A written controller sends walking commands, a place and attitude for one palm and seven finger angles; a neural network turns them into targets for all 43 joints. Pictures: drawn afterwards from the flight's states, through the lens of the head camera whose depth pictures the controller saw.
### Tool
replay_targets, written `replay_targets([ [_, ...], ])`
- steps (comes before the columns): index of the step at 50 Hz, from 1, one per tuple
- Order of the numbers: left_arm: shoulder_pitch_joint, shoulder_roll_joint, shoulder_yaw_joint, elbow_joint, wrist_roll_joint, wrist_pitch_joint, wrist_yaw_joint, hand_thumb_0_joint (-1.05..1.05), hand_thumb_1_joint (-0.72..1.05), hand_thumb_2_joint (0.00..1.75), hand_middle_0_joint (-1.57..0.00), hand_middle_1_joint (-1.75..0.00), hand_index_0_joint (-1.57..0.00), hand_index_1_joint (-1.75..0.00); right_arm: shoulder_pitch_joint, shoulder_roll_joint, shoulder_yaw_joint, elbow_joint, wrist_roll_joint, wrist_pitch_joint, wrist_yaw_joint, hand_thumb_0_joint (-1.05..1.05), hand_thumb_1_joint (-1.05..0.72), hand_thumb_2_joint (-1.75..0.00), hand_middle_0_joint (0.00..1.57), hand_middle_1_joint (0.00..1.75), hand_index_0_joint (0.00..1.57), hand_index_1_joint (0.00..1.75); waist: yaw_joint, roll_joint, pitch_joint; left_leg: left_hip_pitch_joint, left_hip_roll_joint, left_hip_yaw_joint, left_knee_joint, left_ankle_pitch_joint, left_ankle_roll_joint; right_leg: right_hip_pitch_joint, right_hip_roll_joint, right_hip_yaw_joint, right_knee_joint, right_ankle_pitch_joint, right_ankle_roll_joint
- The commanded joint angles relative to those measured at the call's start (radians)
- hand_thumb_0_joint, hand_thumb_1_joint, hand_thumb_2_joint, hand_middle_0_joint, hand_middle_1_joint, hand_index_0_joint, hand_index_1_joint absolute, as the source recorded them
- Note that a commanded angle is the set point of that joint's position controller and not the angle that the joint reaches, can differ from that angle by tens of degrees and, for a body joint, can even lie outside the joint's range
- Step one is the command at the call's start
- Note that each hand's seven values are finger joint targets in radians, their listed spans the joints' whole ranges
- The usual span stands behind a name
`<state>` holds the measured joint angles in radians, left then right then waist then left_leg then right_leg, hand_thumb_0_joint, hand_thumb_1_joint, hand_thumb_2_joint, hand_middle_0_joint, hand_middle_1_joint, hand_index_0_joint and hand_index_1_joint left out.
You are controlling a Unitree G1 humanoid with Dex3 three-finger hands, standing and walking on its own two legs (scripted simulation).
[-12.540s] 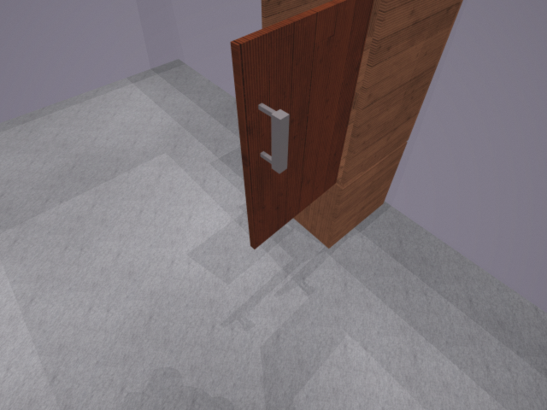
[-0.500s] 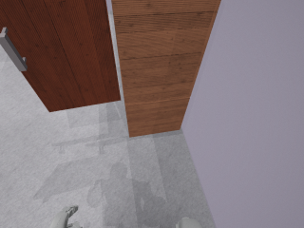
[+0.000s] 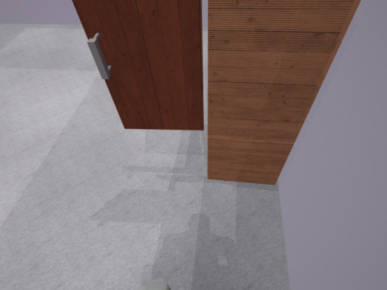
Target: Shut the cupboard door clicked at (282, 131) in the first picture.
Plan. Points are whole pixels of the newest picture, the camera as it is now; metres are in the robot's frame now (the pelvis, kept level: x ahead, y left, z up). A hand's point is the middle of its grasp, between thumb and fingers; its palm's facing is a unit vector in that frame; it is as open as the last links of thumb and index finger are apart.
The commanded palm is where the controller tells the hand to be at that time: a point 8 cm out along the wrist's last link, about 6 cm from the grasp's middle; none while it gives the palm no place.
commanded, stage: take the last steps up to it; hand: left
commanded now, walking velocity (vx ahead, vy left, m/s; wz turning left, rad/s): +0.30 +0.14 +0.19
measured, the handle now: (101, 56) +0.79 +0.38 +0.05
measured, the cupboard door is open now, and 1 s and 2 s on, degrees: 93 93 93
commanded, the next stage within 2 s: come to a stop and stand still in 0.90 s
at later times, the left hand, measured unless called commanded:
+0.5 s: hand out of the picture +0.09 +0.29 -0.18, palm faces +0.12 -0.98 -0.17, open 7.4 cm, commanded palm none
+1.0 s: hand (110, 231) +0.27 +0.27 -0.17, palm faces +0.13 -0.97 -0.22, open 7.1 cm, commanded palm none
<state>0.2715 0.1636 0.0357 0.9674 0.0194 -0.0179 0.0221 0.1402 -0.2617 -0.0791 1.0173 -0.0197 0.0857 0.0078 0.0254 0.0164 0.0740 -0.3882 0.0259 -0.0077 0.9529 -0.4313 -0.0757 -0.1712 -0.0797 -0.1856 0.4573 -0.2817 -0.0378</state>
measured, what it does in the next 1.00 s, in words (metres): walks ahead: left foot, then right foot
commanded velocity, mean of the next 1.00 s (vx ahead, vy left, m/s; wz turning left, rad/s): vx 0.24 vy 0.05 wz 0.01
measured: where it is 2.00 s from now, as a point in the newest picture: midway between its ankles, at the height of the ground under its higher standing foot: (194, 285)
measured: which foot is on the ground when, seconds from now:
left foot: up 0.00-0.22, down 0.24-0.74, up 0.76-1.00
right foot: down 0.00-0.22, up 0.24-0.72, down 0.74-1.00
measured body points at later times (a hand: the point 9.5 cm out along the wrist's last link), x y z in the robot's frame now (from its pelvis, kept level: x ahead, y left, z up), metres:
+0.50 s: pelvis +0.07 +0.10 +0.00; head +0.09 +0.11 +0.45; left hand +0.09 +0.34 -0.16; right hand +0.08 -0.15 -0.15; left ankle -0.01 +0.17 -0.74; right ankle +0.13 -0.03 -0.66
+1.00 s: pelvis +0.23 +0.08 +0.00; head +0.27 +0.07 +0.45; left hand +0.27 +0.32 -0.15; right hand +0.25 -0.14 -0.16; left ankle +0.26 +0.22 -0.70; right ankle +0.24 -0.01 -0.74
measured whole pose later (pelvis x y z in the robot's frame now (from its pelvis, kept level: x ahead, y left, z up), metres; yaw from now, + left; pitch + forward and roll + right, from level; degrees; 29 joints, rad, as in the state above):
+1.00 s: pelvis +0.23 +0.08 +0.00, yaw +4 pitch +0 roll +0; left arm 0.21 0.16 0.07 1.05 0.01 -0.06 0.02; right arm 0.26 -0.14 -0.05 1.08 -0.03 0.00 -0.02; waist -0.01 0.02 0.07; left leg -0.47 0.10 0.05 0.84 -0.31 -0.03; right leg -0.19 -0.01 -0.16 0.41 -0.22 -0.06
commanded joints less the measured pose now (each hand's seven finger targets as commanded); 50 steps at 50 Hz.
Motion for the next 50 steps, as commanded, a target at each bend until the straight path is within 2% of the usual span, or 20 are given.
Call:
replay_targets([
  [1, 0.141, 0.204, 0.050, 0.013, 0.011, -0.026, 0.004, 0.00, 0.90, 0.90, -0.20, -0.30, -0.20, -0.30, -0.094, -0.030, 0.009, -0.093, 0.003, -0.046, 0.011, 0.00, -0.90, -0.90, 0.20, 0.30, 0.20, 0.30, 0.053, -0.197, -0.059, -0.151, 0.004, 0.026, -0.080, -0.025, 0.017, 0.205, -0.311, 0.307, -0.183, 0.279, -0.117],
  [6, 0.131, 0.218, 0.059, 0.049, 0.019, -0.029, -0.007, 0.00, 0.90, 0.90, -0.20, -0.30, -0.20, -0.30, -0.128, -0.015, 0.015, -0.112, 0.004, -0.068, 0.027, 0.00, -0.90, -0.90, 0.20, 0.30, 0.20, 0.30, 0.049, -0.195, -0.016, -0.048, 0.011, 0.056, -0.246, -0.022, 0.050, 0.091, -0.337, 0.305, -0.233, -0.044, -0.118],
  [9, 0.049, 0.214, 0.057, 0.053, 0.010, -0.020, -0.015, 0.00, 0.90, 0.90, -0.20, -0.30, -0.20, -0.30, 0.037, -0.013, 0.020, -0.060, 0.004, -0.088, 0.020, 0.00, -0.90, -0.90, 0.20, 0.30, 0.20, 0.30, -0.042, -0.139, -0.045, 0.326, -0.043, 0.133, -0.528, 0.135, 0.063, -0.147, -0.233, 0.152, -0.123, -0.162, -0.037],
  [10, 0.030, 0.179, 0.046, 0.043, 0.004, -0.017, -0.022, 0.00, 0.90, 0.90, -0.20, -0.30, -0.20, -0.30, 0.137, -0.079, 0.006, -0.033, 0.004, -0.098, 0.008, 0.00, -0.90, -0.90, 0.20, 0.30, 0.20, 0.30, -0.089, 0.010, -0.082, 0.498, 0.026, 0.041, -0.594, 0.086, 0.084, -0.279, -0.164, 0.084, 0.049, -0.178, 0.007],
  [11, 0.029, 0.110, 0.031, 0.015, -0.002, -0.014, -0.030, 0.00, 0.90, 0.90, -0.20, -0.30, -0.20, -0.30, 0.243, -0.179, -0.022, -0.011, -0.009, -0.103, -0.002, 0.00, -0.90, -0.90, 0.20, 0.30, 0.20, 0.30, -0.134, 0.316, -0.114, 0.588, 0.277, -0.320, -0.698, -0.040, 0.167, -0.473, -0.021, -0.018, 0.373, -0.296, 0.068],
  [12, -0.051, 0.107, 0.019, -0.019, 0.008, -0.015, -0.024, 0.00, 0.90, 0.90, -0.20, -0.30, -0.20, -0.30, 0.304, -0.210, -0.022, 0.001, -0.005, -0.094, -0.017, 0.00, -0.90, -0.90, 0.20, 0.30, 0.20, 0.30, -0.160, 0.254, -0.072, 0.508, 0.355, -0.391, -0.763, 0.024, 0.249, -0.542, -0.008, 0.085, 0.544, -0.313, 0.051],
  [13, -0.066, 0.109, 0.021, -0.025, 0.005, -0.021, -0.027, 0.00, 0.90, 0.90, -0.20, -0.30, -0.20, -0.30, 0.270, -0.185, -0.011, -0.007, -0.002, -0.092, -0.024, 0.00, -0.90, -0.90, 0.20, 0.30, 0.20, 0.30, -0.126, 0.140, -0.025, 0.457, 0.356, -0.339, -0.762, 0.086, 0.278, -0.553, -0.040, 0.123, 0.608, -0.261, 0.034],
  [16, -0.017, 0.103, 0.025, 0.040, 0.008, -0.011, -0.032, 0.00, 0.90, 0.90, -0.20, -0.30, -0.20, -0.30, 0.162, -0.067, 0.026, -0.033, -0.002, -0.122, -0.031, 0.00, -0.90, -0.90, 0.20, 0.30, 0.20, 0.30, -0.052, 0.125, 0.031, 0.354, 0.254, -0.186, -0.753, 0.352, 0.245, -0.506, -0.063, 0.170, 0.697, -0.088, 0.038],
  [20, 0.026, 0.080, 0.022, 0.062, 0.001, -0.001, -0.032, 0.00, 0.90, 0.90, -0.20, -0.30, -0.20, -0.30, 0.220, -0.038, 0.038, 0.003, 0.005, -0.150, -0.035, 0.00, -0.90, -0.90, 0.20, 0.30, 0.20, 0.30, -0.011, 0.055, 0.025, 0.362, 0.201, -0.064, -0.756, 0.620, 0.222, -0.484, -0.031, 0.159, 0.706, 0.027, 0.048],
  [24, -0.056, 0.068, 0.024, 0.024, 0.001, 0.001, -0.036, 0.00, 0.90, 0.90, -0.20, -0.30, -0.20, -0.30, 0.271, -0.018, 0.038, 0.035, 0.001, -0.161, -0.041, 0.00, -0.90, -0.90, 0.20, 0.30, 0.20, 0.30, -0.012, 0.064, 0.050, 0.375, 0.209, -0.047, -0.768, 0.668, 0.239, -0.519, -0.033, 0.157, 0.613, 0.078, 0.044],
  [29, -0.219, 0.046, 0.009, -0.038, -0.003, -0.008, -0.043, 0.00, 0.90, 0.90, -0.20, -0.30, -0.20, -0.30, 0.370, -0.016, 0.044, 0.092, -0.010, -0.164, -0.048, 0.00, -0.90, -0.90, 0.20, 0.30, 0.20, 0.30, -0.054, 0.050, 0.070, 0.436, 0.225, -0.041, -0.733, 0.777, 0.242, -0.479, -0.014, 0.118, 0.371, 0.073, 0.015],
  [33, -0.190, 0.067, 0.012, -0.040, -0.004, -0.014, -0.039, 0.00, 0.90, 0.90, -0.20, -0.30, -0.20, -0.30, 0.388, -0.027, 0.044, 0.122, -0.010, -0.155, -0.049, 0.00, -0.90, -0.90, 0.20, 0.30, 0.20, 0.30, -0.026, 0.044, 0.039, 0.383, 0.213, -0.012, -0.601, 0.976, 0.222, -0.228, 0.050, 0.073, 0.207, 0.005, -0.026],
  [35, 0.029, 0.090, 0.028, 0.027, -0.001, -0.025, -0.032, 0.00, 0.90, 0.90, -0.20, -0.30, -0.20, -0.30, 0.358, -0.045, 0.039, 0.120, 0.003, -0.154, -0.049, 0.00, -0.90, -0.90, 0.20, 0.30, 0.20, 0.30, 0.072, 0.029, -0.065, 0.281, 0.153, 0.036, -0.365, 0.980, 0.169, 0.092, 0.077, 0.065, 0.089, 0.129, -0.044],
  [36, 0.174, 0.161, 0.049, 0.067, 0.002, -0.035, -0.023, 0.00, 0.90, 0.90, -0.20, -0.30, -0.20, -0.30, 0.345, -0.027, 0.037, 0.105, 0.015, -0.156, -0.042, 0.00, -0.90, -0.90, 0.20, 0.30, 0.20, 0.30, 0.126, -0.052, -0.151, 0.085, 0.084, 0.080, -0.151, 0.743, 0.129, 0.345, -0.070, 0.232, 0.083, 0.243, -0.106],
  [37, 0.264, 0.241, 0.069, 0.094, -0.001, -0.039, -0.015, 0.00, 0.90, 0.90, -0.20, -0.30, -0.20, -0.30, 0.373, 0.014, 0.037, 0.080, 0.026, -0.159, -0.042, 0.00, -0.90, -0.90, 0.20, 0.30, 0.20, 0.30, 0.122, -0.243, -0.251, -0.144, -0.068, 0.119, 0.189, -0.042, 0.079, 0.522, -0.366, 0.641, -0.035, 0.451, -0.247],
  [38, 0.224, 0.230, 0.065, 0.084, -0.019, -0.034, -0.005, 0.00, 0.90, 0.90, -0.20, -0.30, -0.20, -0.30, 0.319, -0.010, 0.030, 0.066, 0.023, -0.146, -0.041, 0.00, -0.90, -0.90, 0.20, 0.30, 0.20, 0.30, 0.107, -0.127, -0.192, -0.171, -0.023, 0.006, 0.333, -0.149, 0.092, 0.383, -0.411, 0.660, -0.121, 0.414, -0.288],
  [40, 0.040, 0.150, 0.047, 0.037, -0.016, -0.033, 0.003, 0.00, 0.90, 0.90, -0.20, -0.30, -0.20, -0.30, 0.245, 0.044, 0.027, 0.059, 0.013, -0.128, -0.029, 0.00, -0.90, -0.90, 0.20, 0.30, 0.20, 0.30, 0.038, -0.078, -0.001, -0.183, 0.061, -0.032, 0.315, -0.006, 0.091, 0.072, -0.325, 0.493, -0.205, 0.181, -0.211],
  [42, -0.038, 0.083, 0.026, 0.024, -0.012, -0.044, 0.002, 0.00, 0.90, 0.90, -0.20, -0.30, -0.20, -0.30, 0.291, 0.092, 0.034, 0.073, -0.001, -0.102, -0.020, 0.00, -0.90, -0.90, 0.20, 0.30, 0.20, 0.30, -0.031, -0.130, 0.022, -0.083, 0.089, -0.014, 0.211, 0.074, 0.074, -0.112, -0.246, 0.319, -0.266, 0.129, -0.142],
  [44, -0.043, 0.067, 0.024, 0.034, -0.005, -0.055, 0.002, 0.00, 0.90, 0.90, -0.20, -0.30, -0.20, -0.30, 0.330, 0.120, 0.034, 0.087, -0.005, -0.092, -0.012, 0.00, -0.90, -0.90, 0.20, 0.30, 0.20, 0.30, -0.060, -0.130, -0.012, -0.015, 0.083, 0.027, 0.080, 0.100, 0.055, -0.151, -0.197, 0.226, -0.273, 0.164, -0.123],
  [50, 0.030, 0.093, 0.033, 0.080, -0.001, -0.064, -0.008, 0.00, 0.90, 0.90, -0.20, -0.30, -0.20, -0.30, 0.188, 0.130, 0.035, 0.044, 0.001, -0.111, -0.004, 0.00, -0.90, -0.90, 0.20, 0.30, 0.20, 0.30, -0.013, -0.125, -0.051, -0.003, 0.041, 0.084, -0.242, 0.151, 0.030, -0.009, -0.183, 0.213, -0.214, 0.341, -0.134],
])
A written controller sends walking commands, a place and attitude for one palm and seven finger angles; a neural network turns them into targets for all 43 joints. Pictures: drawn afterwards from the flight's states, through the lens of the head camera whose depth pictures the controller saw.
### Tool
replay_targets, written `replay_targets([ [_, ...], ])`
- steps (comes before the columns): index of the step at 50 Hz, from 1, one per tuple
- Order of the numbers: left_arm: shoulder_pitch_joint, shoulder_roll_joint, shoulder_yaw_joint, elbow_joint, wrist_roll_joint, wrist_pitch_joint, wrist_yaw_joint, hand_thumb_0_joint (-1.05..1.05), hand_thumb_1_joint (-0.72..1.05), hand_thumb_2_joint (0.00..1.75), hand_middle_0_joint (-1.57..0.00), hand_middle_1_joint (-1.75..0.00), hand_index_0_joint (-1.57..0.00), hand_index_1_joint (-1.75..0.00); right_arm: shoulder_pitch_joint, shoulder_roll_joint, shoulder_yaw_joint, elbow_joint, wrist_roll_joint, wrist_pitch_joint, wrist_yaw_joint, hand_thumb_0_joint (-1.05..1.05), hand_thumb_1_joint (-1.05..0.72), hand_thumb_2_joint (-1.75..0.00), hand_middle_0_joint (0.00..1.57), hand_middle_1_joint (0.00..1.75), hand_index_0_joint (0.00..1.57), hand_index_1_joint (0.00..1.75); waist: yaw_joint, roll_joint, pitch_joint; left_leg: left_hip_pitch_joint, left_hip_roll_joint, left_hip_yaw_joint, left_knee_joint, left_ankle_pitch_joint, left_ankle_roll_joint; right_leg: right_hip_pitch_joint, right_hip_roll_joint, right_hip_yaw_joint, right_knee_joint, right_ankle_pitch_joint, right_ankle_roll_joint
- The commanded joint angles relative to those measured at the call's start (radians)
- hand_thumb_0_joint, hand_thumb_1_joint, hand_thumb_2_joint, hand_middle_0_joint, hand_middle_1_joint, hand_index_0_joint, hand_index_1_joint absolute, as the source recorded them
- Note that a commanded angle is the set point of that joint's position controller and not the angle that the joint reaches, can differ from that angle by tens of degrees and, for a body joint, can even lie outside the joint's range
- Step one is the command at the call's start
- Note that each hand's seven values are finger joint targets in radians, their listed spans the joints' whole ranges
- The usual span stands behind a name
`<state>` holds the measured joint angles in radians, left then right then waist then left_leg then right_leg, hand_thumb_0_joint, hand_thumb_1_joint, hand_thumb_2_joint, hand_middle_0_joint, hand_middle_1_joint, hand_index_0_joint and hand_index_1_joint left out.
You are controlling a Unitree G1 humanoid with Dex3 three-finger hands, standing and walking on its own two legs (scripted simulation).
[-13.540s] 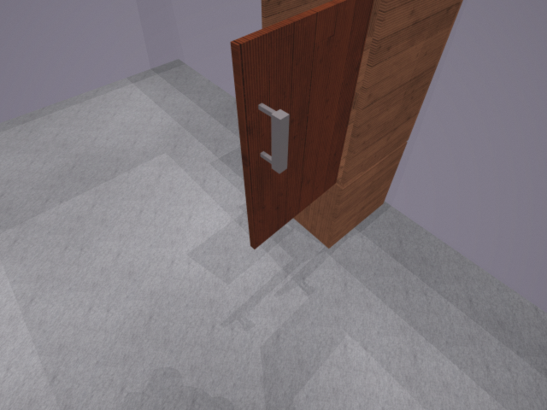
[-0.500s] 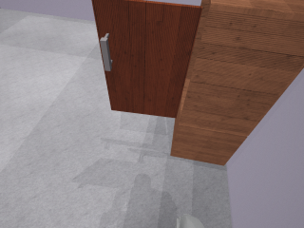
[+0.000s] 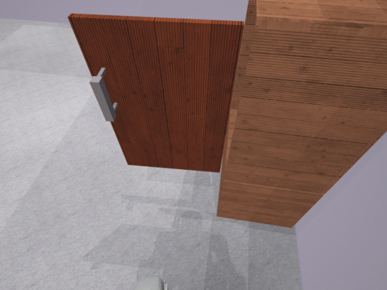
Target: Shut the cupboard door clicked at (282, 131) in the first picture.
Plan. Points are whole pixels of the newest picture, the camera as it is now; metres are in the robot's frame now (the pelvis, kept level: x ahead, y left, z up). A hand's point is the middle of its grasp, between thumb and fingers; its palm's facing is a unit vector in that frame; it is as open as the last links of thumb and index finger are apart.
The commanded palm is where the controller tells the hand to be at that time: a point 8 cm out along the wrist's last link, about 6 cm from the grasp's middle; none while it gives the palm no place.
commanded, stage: come to a stop and stand still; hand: left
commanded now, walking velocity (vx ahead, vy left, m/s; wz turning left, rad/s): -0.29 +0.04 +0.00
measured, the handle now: (106, 95) +0.57 +0.27 +0.05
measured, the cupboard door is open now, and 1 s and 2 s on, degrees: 93 93 93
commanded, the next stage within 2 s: look again from close up in 1.14 s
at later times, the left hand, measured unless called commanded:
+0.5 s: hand out of the picture +0.09 +0.21 -0.18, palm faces -0.01 -0.96 -0.27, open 7.4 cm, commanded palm none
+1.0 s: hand out of the picture +0.06 +0.14 -0.18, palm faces +0.02 -0.98 -0.19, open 7.2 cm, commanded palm none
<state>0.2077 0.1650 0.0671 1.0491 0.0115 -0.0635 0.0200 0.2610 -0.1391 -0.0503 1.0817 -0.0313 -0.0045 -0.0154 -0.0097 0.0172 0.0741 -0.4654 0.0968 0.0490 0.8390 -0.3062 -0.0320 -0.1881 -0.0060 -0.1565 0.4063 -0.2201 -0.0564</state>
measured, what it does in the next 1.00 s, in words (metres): steps on the spot: left foot, then right foot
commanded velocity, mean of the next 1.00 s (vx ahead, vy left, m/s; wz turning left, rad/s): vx -0.08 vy -0.04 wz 0.00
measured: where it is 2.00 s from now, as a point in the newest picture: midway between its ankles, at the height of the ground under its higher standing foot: outside the picture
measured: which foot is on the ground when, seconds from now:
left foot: up 0.00-0.10, down 0.12-0.54, up 0.56-0.76, down 0.78-1.00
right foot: down 0.00-0.22, up 0.24-0.52, down 0.54-1.00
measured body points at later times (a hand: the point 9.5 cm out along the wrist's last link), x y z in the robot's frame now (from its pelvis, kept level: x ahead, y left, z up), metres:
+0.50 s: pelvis +0.03 +0.01 -0.01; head +0.09 -0.01 +0.43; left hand +0.10 +0.26 -0.16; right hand +0.09 -0.23 -0.17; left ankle +0.10 +0.14 -0.74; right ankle -0.01 -0.11 -0.72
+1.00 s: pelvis +0.01 -0.03 +0.00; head +0.02 -0.03 +0.45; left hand +0.06 +0.20 -0.16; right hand +0.00 -0.25 -0.16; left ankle +0.01 +0.09 -0.74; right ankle +0.00 -0.12 -0.74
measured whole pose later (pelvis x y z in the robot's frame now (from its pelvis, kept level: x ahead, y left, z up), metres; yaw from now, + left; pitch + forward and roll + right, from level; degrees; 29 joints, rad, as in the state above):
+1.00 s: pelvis +0.01 -0.03 +0.00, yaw -3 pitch -2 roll +0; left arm 0.21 0.17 0.02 1.10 0.00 0.01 0.02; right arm 0.26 -0.13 -0.02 1.15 -0.02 0.02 -0.04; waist 0.01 0.00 0.04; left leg -0.15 0.04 0.05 0.43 -0.25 -0.02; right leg -0.15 0.01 -0.10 0.42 -0.25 -0.04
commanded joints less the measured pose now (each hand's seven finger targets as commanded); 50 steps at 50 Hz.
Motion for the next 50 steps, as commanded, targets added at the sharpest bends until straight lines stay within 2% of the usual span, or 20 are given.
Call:
replay_targets([
  [1, 0.089, 0.087, -0.003, 0.008, 0.006, -0.015, -0.004, 0.00, 0.90, 0.90, -0.20, -0.30, -0.20, -0.30, 0.047, 0.002, 0.010, -0.021, 0.013, -0.023, 0.015, 0.00, -0.90, -0.90, 0.20, 0.30, 0.20, 0.30, 0.019, -0.142, -0.047, 0.102, -0.035, 0.021, -0.176, 0.043, -0.017, 0.006, -0.254, 0.177, -0.141, 0.331, -0.106],
  [4, 0.067, 0.077, -0.021, 0.025, 0.001, 0.004, 0.007, 0.00, 0.90, 0.90, -0.20, -0.30, -0.20, -0.30, 0.069, -0.029, 0.017, 0.004, 0.016, -0.024, 0.005, 0.00, -0.90, -0.90, 0.20, 0.30, 0.20, 0.30, -0.014, -0.127, -0.045, 0.314, -0.048, 0.011, -0.389, 0.272, -0.018, -0.082, -0.195, 0.123, -0.023, 0.354, -0.032],
  [6, 0.133, 0.043, -0.035, 0.034, -0.007, 0.021, 0.019, 0.00, 0.90, 0.90, -0.20, -0.30, -0.20, -0.30, 0.088, -0.127, 0.007, 0.004, 0.015, -0.036, -0.010, 0.00, -0.90, -0.90, 0.20, 0.30, 0.20, 0.30, 0.002, 0.053, -0.130, 0.419, 0.113, -0.102, -0.375, 0.729, 0.048, -0.085, -0.112, 0.091, 0.061, 0.144, 0.040],
  [7, 0.155, 0.036, -0.038, 0.039, -0.006, 0.033, 0.026, 0.00, 0.90, 0.90, -0.20, -0.30, -0.20, -0.30, 0.072, -0.160, 0.002, 0.001, 0.018, -0.026, -0.018, 0.00, -0.90, -0.90, 0.20, 0.30, 0.20, 0.30, 0.006, 0.073, -0.118, 0.384, 0.168, -0.120, -0.380, 0.763, 0.089, -0.060, -0.089, 0.085, 0.047, -0.015, 0.056],
  [8, 0.160, 0.039, -0.039, 0.042, 0.001, 0.044, 0.028, 0.00, 0.90, 0.90, -0.20, -0.30, -0.20, -0.30, 0.042, -0.168, 0.001, -0.003, 0.020, -0.016, -0.023, 0.00, -0.90, -0.90, 0.20, 0.30, 0.20, 0.30, 0.011, 0.076, -0.048, 0.326, 0.179, -0.106, -0.399, 0.711, 0.101, -0.061, -0.075, 0.091, 0.047, -0.075, 0.058],
  [10, 0.157, 0.064, -0.037, 0.046, -0.004, 0.066, 0.022, 0.00, 0.90, 0.90, -0.20, -0.30, -0.20, -0.30, 0.005, -0.168, 0.003, -0.011, 0.026, -0.007, -0.037, 0.00, -0.90, -0.90, 0.20, 0.30, 0.20, 0.30, 0.008, 0.186, -0.062, 0.313, 0.179, -0.140, -0.448, 0.761, 0.120, -0.041, -0.074, 0.073, 0.120, -0.102, 0.073],
  [14, 0.137, 0.093, -0.015, -0.001, 0.003, 0.103, 0.016, 0.00, 0.90, 0.90, -0.20, -0.30, -0.20, -0.30, 0.053, -0.227, -0.028, -0.026, 0.018, 0.010, -0.062, 0.00, -0.90, -0.90, 0.20, 0.30, 0.20, 0.30, -0.026, 0.161, -0.136, 0.401, 0.297, -0.200, -0.449, 0.972, 0.233, -0.192, -0.046, 0.145, 0.516, -0.375, 0.069],
  [19, 0.095, 0.064, 0.007, -0.055, 0.002, 0.109, 0.007, 0.00, 0.90, 0.90, -0.20, -0.30, -0.20, -0.30, -0.034, -0.228, -0.045, -0.075, 0.007, 0.014, -0.058, 0.00, -0.90, -0.90, 0.20, 0.30, 0.20, 0.30, -0.005, 0.108, -0.200, 0.407, 0.271, -0.148, -0.426, 0.787, 0.232, -0.251, -0.042, 0.174, 0.576, -0.323, 0.077],
  [22, 0.102, 0.048, 0.005, -0.071, 0.002, 0.106, 0.004, 0.00, 0.90, 0.90, -0.20, -0.30, -0.20, -0.30, -0.070, -0.221, -0.049, -0.087, 0.003, 0.017, -0.044, 0.00, -0.90, -0.90, 0.20, 0.30, 0.20, 0.30, 0.007, 0.164, -0.189, 0.318, 0.244, -0.124, -0.448, 0.580, 0.197, -0.140, -0.043, 0.129, 0.388, -0.269, 0.070],
  [24, 0.173, 0.063, 0.010, -0.056, 0.004, 0.096, 0.001, 0.00, 0.90, 0.90, -0.20, -0.30, -0.20, -0.30, -0.105, -0.220, -0.049, -0.096, 0.009, 0.023, -0.034, 0.00, -0.90, -0.90, 0.20, 0.30, 0.20, 0.30, 0.046, 0.120, -0.194, 0.225, 0.189, -0.094, -0.388, 0.393, 0.141, 0.018, -0.030, 0.100, 0.136, -0.068, 0.068],
  [25, 0.201, 0.100, 0.014, -0.049, 0.012, 0.090, 0.004, 0.00, 0.90, 0.90, -0.20, -0.30, -0.20, -0.30, -0.102, -0.191, -0.047, -0.102, 0.018, 0.028, -0.028, 0.00, -0.90, -0.90, 0.20, 0.30, 0.20, 0.30, 0.059, 0.005, -0.184, 0.153, 0.114, -0.057, -0.321, 0.193, 0.091, 0.084, -0.062, 0.140, -0.016, 0.045, 0.068],
  [26, 0.165, 0.185, 0.021, -0.059, 0.027, 0.082, 0.010, 0.00, 0.90, 0.90, -0.20, -0.30, -0.20, -0.30, -0.087, -0.120, -0.038, -0.115, 0.026, 0.036, -0.017, 0.00, -0.90, -0.90, 0.20, 0.30, 0.20, 0.30, 0.041, -0.275, -0.123, 0.026, -0.022, 0.043, -0.198, -0.092, 0.018, 0.071, -0.247, 0.361, -0.124, 0.100, 0.008],
  [27, 0.105, 0.218, 0.016, -0.080, 0.023, 0.079, 0.012, 0.00, 0.90, 0.90, -0.20, -0.30, -0.20, -0.30, -0.141, -0.111, -0.029, -0.139, 0.024, 0.049, -0.007, 0.00, -0.90, -0.90, 0.20, 0.30, 0.20, 0.30, 0.054, -0.351, -0.060, 0.033, -0.067, 0.007, -0.053, -0.269, 0.004, -0.078, -0.365, 0.434, -0.165, 0.149, -0.078],
  [29, 0.005, 0.181, 0.004, -0.101, 0.024, 0.070, 0.015, 0.00, 0.90, 0.90, -0.20, -0.30, -0.20, -0.30, -0.130, -0.092, -0.029, -0.118, 0.017, 0.057, 0.001, 0.00, -0.90, -0.90, 0.20, 0.30, 0.20, 0.30, 0.015, -0.204, -0.026, 0.060, -0.055, -0.036, 0.049, -0.212, 0.010, -0.145, -0.304, 0.330, -0.134, 0.130, -0.115],
  [32, -0.013, 0.153, -0.010, -0.086, 0.011, 0.056, 0.015, 0.00, 0.90, 0.90, -0.20, -0.30, -0.20, -0.30, -0.059, -0.100, -0.022, -0.064, 0.021, 0.050, -0.001, 0.00, -0.90, -0.90, 0.20, 0.30, 0.20, 0.30, -0.001, -0.234, -0.048, 0.068, -0.055, -0.027, 0.058, -0.146, -0.003, -0.037, -0.243, 0.246, -0.065, 0.370, -0.108],
  [37, 0.016, 0.152, -0.016, -0.045, -0.002, 0.049, 0.017, 0.00, 0.90, 0.90, -0.20, -0.30, -0.20, -0.30, 0.010, -0.075, 0.001, -0.016, 0.022, 0.024, -0.007, 0.00, -0.90, -0.90, 0.20, 0.30, 0.20, 0.30, -0.004, -0.140, -0.073, 0.264, -0.067, -0.004, -0.375, 0.049, -0.006, 0.005, -0.209, 0.235, 0.005, 0.326, -0.064],
  [40, 0.066, 0.083, -0.030, -0.027, -0.016, 0.050, 0.014, 0.00, 0.90, 0.90, -0.20, -0.30, -0.20, -0.30, 0.007, -0.142, 0.006, 0.001, 0.014, -0.006, -0.021, 0.00, -0.90, -0.90, 0.20, 0.30, 0.20, 0.30, 0.035, 0.097, -0.100, 0.300, 0.100, -0.159, -0.454, 0.419, 0.069, 0.022, -0.099, 0.174, 0.028, 0.147, 0.031],
  [41, 0.052, 0.083, -0.030, -0.022, -0.011, 0.054, 0.017, 0.00, 0.90, 0.90, -0.20, -0.30, -0.20, -0.30, -0.003, -0.140, 0.007, 0.005, 0.014, 0.001, -0.023, 0.00, -0.90, -0.90, 0.20, 0.30, 0.20, 0.30, 0.033, 0.039, -0.084, 0.263, 0.087, -0.122, -0.460, 0.313, 0.058, 0.057, -0.093, 0.176, -0.014, 0.097, 0.035],
  [45, 0.039, 0.091, -0.032, 0.009, -0.010, 0.056, 0.011, 0.00, 0.90, 0.90, -0.20, -0.30, -0.20, -0.30, 0.016, -0.102, 0.017, 0.033, 0.018, 0.002, -0.028, 0.00, -0.90, -0.90, 0.20, 0.30, 0.20, 0.30, 0.024, 0.075, -0.045, 0.248, 0.037, -0.092, -0.494, 0.196, 0.030, 0.072, -0.107, 0.187, -0.047, 0.109, 0.022],
  [50, 0.060, 0.081, -0.040, 0.035, -0.009, 0.056, 0.008, 0.00, 0.90, 0.90, -0.20, -0.30, -0.20, -0.30, 0.047, -0.086, 0.020, 0.045, 0.017, 0.008, -0.026, 0.00, -0.90, -0.90, 0.20, 0.30, 0.20, 0.30, 0.018, -0.047, 0.028, 0.252, 0.005, -0.072, -0.521, 0.078, 0.027, 0.011, -0.111, 0.208, -0.121, -0.026, 0.020],
])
